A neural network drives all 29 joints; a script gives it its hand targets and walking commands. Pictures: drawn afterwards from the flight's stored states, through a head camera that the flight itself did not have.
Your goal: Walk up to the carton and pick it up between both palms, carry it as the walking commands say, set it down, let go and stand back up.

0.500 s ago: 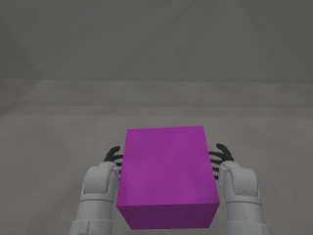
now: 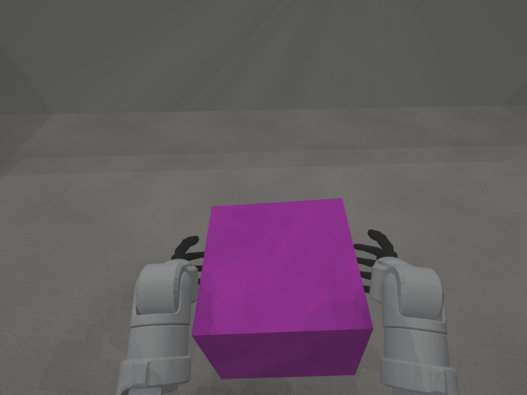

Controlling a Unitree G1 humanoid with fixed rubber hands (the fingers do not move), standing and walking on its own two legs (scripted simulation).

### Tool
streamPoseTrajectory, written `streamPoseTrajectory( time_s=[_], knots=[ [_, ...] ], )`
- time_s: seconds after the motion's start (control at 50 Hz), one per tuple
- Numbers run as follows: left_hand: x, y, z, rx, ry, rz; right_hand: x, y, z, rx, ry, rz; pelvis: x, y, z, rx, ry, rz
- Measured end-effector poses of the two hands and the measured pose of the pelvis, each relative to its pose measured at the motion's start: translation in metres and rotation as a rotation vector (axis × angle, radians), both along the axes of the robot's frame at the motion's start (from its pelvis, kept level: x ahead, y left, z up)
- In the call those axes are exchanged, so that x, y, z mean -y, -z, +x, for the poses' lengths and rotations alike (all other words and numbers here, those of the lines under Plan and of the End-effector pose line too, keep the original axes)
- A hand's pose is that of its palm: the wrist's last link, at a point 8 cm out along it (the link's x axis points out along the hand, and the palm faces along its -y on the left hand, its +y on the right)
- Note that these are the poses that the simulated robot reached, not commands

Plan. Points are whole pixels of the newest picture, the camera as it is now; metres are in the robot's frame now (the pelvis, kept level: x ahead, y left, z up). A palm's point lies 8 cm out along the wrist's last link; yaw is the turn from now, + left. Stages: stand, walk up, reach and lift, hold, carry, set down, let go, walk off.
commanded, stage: carry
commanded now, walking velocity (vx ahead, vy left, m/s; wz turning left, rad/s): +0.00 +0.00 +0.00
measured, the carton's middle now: (281, 288) +0.30 +0.00 +0.02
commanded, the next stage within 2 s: hold in 1.98 s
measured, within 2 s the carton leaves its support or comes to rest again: neither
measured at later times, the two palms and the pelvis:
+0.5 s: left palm (135, 304) +0.22 +0.19 +0.10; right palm (362, 290) +0.23 -0.10 +0.12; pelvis -0.04 +0.04 +0.02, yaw -1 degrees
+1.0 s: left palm (171, 285) +0.25 +0.15 +0.10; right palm (388, 289) +0.25 -0.15 +0.10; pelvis -0.03 +0.02 +0.02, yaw -1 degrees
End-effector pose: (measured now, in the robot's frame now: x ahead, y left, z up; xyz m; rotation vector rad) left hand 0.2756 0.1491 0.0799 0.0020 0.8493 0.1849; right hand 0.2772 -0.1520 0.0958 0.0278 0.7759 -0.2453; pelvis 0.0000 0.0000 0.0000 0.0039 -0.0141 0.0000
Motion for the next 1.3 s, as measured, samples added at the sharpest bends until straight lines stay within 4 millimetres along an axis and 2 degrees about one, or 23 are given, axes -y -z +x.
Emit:
streamPoseTrajectory(
  time_s=[0.1,0.26,0.34,0.44,0.54,0.74,0.94,1.08,1.3],
  knots=[
    [-0.007,0.002,-0.023,-0.05,-0.035,0.019,-0.007,0.006,-0.012,-0.05,-0.025,0.022,-0.011,-0.012,-0.012,-0.013,-0.011,-0.003],
    [-0.031,-0.013,-0.025,0.007,-0.036,-0.024,-0.032,-0.019,-0.018,0.005,-0.02,-0.026,-0.03,-0.02,-0.03,-0.044,0.011,-0.013],
    [-0.041,-0.013,-0.035,0.041,-0.054,-0.059,-0.042,-0.026,-0.027,0.042,-0.014,-0.037,-0.033,-0.018,-0.034,-0.025,0.013,-0.008],
    [-0.045,-0.018,-0.051,0.055,-0.069,-0.037,-0.047,-0.027,-0.038,0.048,-0.031,-0.028,-0.039,-0.017,-0.036,-0.004,0.018,-0.006],
    [-0.044,-0.019,-0.058,0.037,-0.058,-0.009,-0.045,-0.021,-0.046,0.027,-0.034,-0.022,-0.04,-0.016,-0.037,0.008,0.022,0.005],
    [-0.024,-0.019,-0.049,0.002,-0.034,0.03,-0.025,-0.006,-0.047,-0.007,0.001,0.024,-0.031,-0.018,-0.036,-0.004,0.027,0.013],
    [-0.006,-0.015,-0.029,0.001,-0.012,0.022,-0.007,-0.005,-0.034,-0.008,0.026,0.026,-0.02,-0.022,-0.032,-0.049,0.022,0.012],
    [-0.006,-0.017,-0.022,0.038,-0.017,-0.001,-0.007,-0.013,-0.025,0.029,0.028,0.014,-0.015,-0.023,-0.027,-0.06,0.021,0.007],
    [-0.016,-0.013,-0.03,0.026,-0.045,0.004,-0.018,-0.011,-0.023,0.007,-0.024,-0.022,-0.015,-0.023,-0.022,-0.049,0.012,-0.002]
  ],
)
